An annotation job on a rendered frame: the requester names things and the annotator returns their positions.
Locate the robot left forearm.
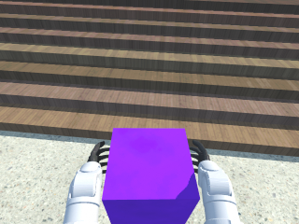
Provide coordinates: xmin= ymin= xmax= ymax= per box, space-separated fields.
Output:
xmin=63 ymin=161 xmax=103 ymax=224

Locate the carton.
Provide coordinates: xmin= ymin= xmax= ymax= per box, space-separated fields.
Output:
xmin=102 ymin=128 xmax=200 ymax=224

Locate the robot right forearm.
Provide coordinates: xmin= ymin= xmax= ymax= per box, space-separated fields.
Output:
xmin=197 ymin=160 xmax=244 ymax=224

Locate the left robot hand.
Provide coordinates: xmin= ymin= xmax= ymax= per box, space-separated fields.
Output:
xmin=87 ymin=141 xmax=110 ymax=174

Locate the right robot hand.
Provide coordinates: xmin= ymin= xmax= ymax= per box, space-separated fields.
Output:
xmin=189 ymin=140 xmax=210 ymax=174

